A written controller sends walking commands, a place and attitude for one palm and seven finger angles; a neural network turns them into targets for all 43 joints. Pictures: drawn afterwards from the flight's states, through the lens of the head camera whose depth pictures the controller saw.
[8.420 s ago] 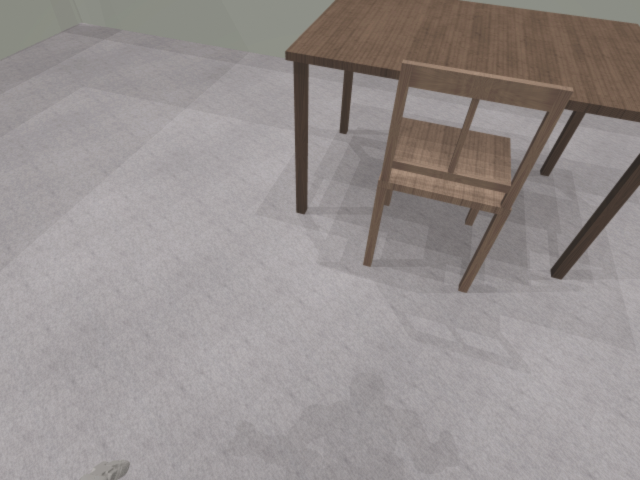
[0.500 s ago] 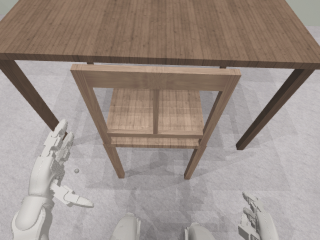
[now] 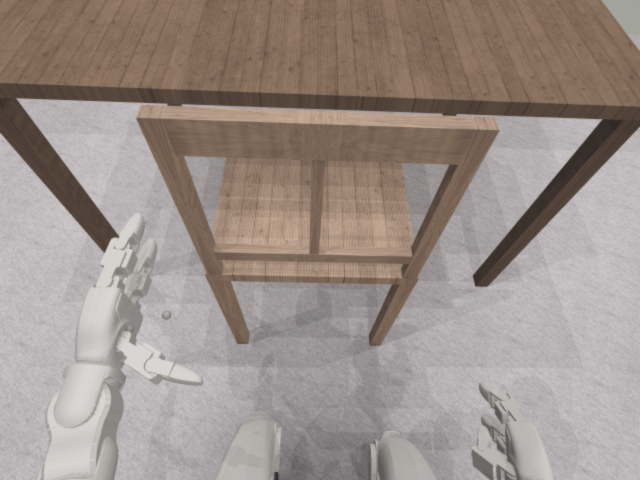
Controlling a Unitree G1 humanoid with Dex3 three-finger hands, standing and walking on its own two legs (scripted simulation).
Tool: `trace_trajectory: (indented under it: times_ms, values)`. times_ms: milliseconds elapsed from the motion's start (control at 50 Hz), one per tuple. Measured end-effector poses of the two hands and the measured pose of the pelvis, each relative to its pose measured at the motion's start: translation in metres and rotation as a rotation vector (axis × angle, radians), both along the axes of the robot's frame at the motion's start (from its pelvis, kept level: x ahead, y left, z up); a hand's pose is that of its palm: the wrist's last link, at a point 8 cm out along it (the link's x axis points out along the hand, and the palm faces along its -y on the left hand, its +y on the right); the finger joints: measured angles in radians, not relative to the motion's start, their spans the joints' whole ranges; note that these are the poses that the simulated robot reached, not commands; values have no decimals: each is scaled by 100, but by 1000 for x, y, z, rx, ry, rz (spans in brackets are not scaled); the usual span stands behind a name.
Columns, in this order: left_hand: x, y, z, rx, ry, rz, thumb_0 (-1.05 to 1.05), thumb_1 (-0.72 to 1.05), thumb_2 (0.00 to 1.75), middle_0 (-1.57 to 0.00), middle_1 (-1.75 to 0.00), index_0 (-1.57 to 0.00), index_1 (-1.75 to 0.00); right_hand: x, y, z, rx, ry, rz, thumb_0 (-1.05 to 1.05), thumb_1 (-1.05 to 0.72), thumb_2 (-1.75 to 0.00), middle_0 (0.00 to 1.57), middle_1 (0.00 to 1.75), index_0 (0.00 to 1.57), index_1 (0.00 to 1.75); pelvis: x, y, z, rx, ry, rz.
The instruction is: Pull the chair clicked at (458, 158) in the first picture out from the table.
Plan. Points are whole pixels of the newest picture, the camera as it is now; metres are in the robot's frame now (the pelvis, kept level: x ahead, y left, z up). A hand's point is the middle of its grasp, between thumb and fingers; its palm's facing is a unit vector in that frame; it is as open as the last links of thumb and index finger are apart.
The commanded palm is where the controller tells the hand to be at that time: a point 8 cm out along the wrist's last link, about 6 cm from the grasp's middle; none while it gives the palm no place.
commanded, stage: aim the fingers beside a spindle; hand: left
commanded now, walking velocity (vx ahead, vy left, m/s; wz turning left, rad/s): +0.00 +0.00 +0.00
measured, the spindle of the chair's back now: (316, 210) +0.49 +0.03 -0.02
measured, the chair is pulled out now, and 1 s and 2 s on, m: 0.00 0.00 0.00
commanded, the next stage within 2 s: none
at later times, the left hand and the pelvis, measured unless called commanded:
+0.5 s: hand (191, 289) +0.34 +0.18 +0.02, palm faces +0.01 -1.00 -0.05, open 16.9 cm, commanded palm +0.32 +0.23 +0.02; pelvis +0.00 +0.00 -0.01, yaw -1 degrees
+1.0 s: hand (183, 290) +0.34 +0.19 +0.01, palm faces +0.04 -1.00 -0.04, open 16.9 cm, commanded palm +0.32 +0.24 +0.01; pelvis +0.00 +0.00 -0.01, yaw -1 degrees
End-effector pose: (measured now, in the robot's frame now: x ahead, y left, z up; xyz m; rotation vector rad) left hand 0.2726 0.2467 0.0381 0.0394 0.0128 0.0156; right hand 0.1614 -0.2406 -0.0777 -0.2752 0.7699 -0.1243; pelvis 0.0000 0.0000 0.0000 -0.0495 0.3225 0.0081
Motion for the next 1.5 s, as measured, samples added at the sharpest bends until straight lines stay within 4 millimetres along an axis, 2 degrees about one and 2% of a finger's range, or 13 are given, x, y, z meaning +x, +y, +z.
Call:
trace_trajectory:
  times_ms: [100, 220, 400, 540, 700, 980, 1140, 1220, 1300, 1440, 1500]
  values:
    - [13, -10, 0, -3, -1, -29, -1, -50, 30, -6, -8, -6, -8, -2, 2, -3, 6, 10, -5, 1, -90, -90, 21, 30, 20, 30, -1, 1, -1, 0, 9, -4]
    - [26, -9, -10, 1, 26, 2, -1, -50, 30, -6, -8, -6, -8, -9, -1, -8, 10, 42, -14, 1, -90, -90, 21, 30, 20, 30, -1, 0, -3, 4, 20, -10]
    - [35, -11, -11, 14, 4, 3, -1, -50, 30, -6, -8, -6, -8, -18, -8, -18, 5, 102, -30, 1, -90, -90, 21, 30, 20, 30, 2, -2, -6, 7, 37, -13]
    - [43, -15, -21, 5, 23, 1, -1, -50, 30, -6, -8, -6, -8, -21, -14, -24, 2, 121, -45, 1, -90, -90, 21, 30, 20, 30, 2, -5, -10, 10, 48, -17]
    - [51, -8, -22, 14, -5, 23, -1, -50, 30, -6, -8, -6, -8, -23, -18, -30, -3, 137, -53, 1, -90, -90, 21, 30, 20, 30, 0, -7, -15, 11, 59, -19]
    - [41, -4, -27, 0, 14, 23, -1, -50, 30, -6, -8, -6, -8, -24, -14, -28, -3, 138, -56, 1, -90, -90, 21, 30, 20, 30, -1, -3, -14, 7, 58, -19]
    - [50, -4, -25, -1, -9, -3, -1, -50, 30, -6, -8, -6, -8, -23, -10, -29, -12, 138, -48, 1, -90, -90, 21, 30, 20, 30, -4, 0, -16, -2, 62, -13]
    - [53, -10, -31, -12, 20, -21, -1, -50, 30, -6, -8, -6, -8, -24, -7, -29, -8, 141, -50, 1, -90, -90, 21, 30, 20, 30, -3, 3, -16, -1, 66, -17]
    - [54, -7, -36, -11, 35, 6, -1, -50, 30, -6, -8, -6, -8, -25, -5, -29, -5, 148, -57, 1, -90, -90, 21, 30, 20, 30, -2, 4, -16, 1, 69, -23]
    - [50, 3, -21, 15, -15, 26, -1, -50, 30, -6, -8, -6, -8, -26, -2, -28, 3, 163, -53, 1, -90, -90, 21, 30, 20, 30, 1, 5, -13, -3, 65, -20]
    - [50, 1, -22, 7, 0, 5, -1, -50, 30, -6, -8, -6, -8, -24, -1, -29, 5, 167, -48, 1, -90, -90, 21, 30, 20, 30, 2, 6, -12, -4, 66, -16]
